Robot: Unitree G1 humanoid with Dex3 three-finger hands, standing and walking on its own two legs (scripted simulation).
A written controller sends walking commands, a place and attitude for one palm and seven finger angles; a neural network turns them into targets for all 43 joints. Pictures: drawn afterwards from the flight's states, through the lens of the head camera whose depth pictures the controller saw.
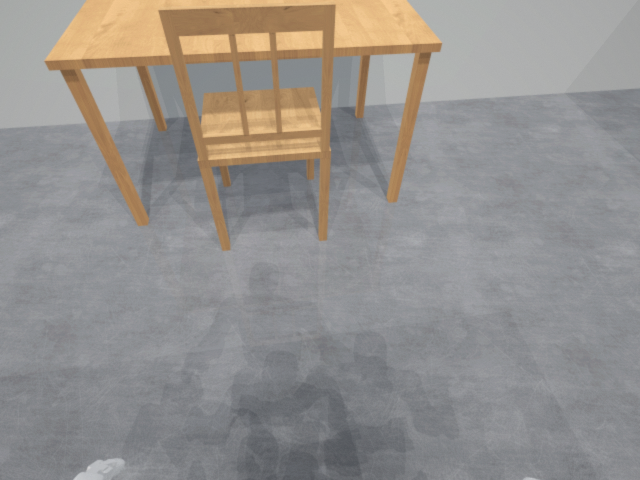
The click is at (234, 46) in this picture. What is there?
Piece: chair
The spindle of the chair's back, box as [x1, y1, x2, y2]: [228, 34, 248, 134]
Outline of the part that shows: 228,34 244,134 248,134 235,36 234,34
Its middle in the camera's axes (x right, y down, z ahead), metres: -0.23 -0.42 +1.09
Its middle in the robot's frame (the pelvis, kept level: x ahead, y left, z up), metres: +1.08 +0.29 -0.07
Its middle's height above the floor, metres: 0.69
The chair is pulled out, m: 0.00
